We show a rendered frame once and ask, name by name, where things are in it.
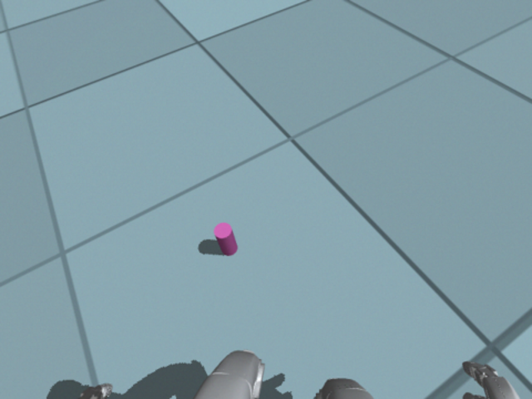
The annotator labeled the can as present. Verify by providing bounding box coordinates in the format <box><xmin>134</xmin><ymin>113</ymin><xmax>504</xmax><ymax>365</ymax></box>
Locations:
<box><xmin>214</xmin><ymin>223</ymin><xmax>238</xmax><ymax>256</ymax></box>

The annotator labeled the right robot hand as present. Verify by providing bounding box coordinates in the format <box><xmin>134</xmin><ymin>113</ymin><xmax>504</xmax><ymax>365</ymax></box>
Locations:
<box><xmin>462</xmin><ymin>362</ymin><xmax>520</xmax><ymax>399</ymax></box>

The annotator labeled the left robot hand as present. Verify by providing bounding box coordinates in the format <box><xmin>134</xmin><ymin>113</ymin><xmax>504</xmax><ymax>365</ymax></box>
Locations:
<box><xmin>79</xmin><ymin>383</ymin><xmax>112</xmax><ymax>399</ymax></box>

